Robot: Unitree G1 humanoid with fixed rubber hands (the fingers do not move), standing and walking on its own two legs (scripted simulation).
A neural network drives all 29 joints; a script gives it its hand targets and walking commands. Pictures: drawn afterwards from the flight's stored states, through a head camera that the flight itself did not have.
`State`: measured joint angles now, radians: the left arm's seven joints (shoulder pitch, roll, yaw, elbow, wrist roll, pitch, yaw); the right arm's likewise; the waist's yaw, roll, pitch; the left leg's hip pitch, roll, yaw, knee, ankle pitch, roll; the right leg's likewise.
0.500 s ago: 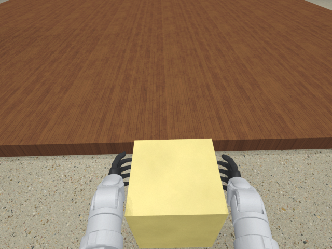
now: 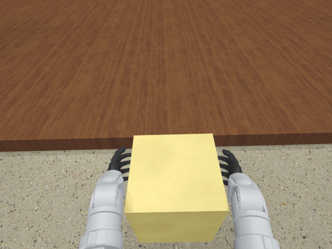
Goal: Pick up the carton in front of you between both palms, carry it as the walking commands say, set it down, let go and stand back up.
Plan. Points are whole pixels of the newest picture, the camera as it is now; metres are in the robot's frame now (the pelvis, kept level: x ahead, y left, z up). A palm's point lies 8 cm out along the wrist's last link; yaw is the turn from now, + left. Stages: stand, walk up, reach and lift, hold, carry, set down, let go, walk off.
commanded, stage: reach and lift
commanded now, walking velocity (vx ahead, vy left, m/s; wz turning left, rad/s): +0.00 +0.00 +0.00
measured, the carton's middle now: (174, 190) +0.30 +0.00 -0.04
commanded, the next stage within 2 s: hold in 0.40 s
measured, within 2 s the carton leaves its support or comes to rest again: neither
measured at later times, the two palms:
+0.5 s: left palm (112, 173) +0.30 +0.15 +0.05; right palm (235, 176) +0.29 -0.15 +0.05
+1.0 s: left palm (111, 175) +0.29 +0.15 +0.05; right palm (236, 177) +0.28 -0.15 +0.05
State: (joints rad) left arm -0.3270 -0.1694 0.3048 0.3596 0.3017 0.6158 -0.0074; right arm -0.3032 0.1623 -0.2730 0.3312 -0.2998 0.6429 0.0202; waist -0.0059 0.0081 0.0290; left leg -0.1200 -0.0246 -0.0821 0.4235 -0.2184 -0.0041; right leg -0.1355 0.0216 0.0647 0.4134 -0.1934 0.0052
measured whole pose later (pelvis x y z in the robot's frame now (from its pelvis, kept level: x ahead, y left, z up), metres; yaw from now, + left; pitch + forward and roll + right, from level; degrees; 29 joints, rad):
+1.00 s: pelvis -0.01 +0.00 +0.00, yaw +0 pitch -8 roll +0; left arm -0.31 -0.17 0.28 0.26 0.29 0.74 -0.01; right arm -0.30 0.16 -0.24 0.24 -0.28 0.76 0.01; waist 0.00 0.01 0.04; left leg -0.04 -0.02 -0.08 0.39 -0.20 0.00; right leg -0.06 0.02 0.07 0.38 -0.18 0.01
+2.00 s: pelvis +0.19 +0.00 +0.00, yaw +4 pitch +5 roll -1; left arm -0.14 -0.13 0.08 -0.31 0.11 1.19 0.09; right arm -0.11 0.13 -0.12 -0.35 -0.09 1.22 -0.09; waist 0.00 0.01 -0.15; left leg -0.43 0.06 0.08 1.00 -0.44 0.01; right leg -0.27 -0.02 -0.22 0.43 -0.26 -0.05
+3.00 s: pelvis +0.79 +0.04 -0.01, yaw +3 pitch +7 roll +1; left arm -0.81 0.00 0.27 0.02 0.04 1.25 0.14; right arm -0.81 0.01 -0.26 -0.01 -0.07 1.29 -0.14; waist 0.06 0.00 0.11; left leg -0.74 0.04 0.04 1.18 -0.37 0.06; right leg -0.35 0.01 -0.17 0.51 -0.28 -0.11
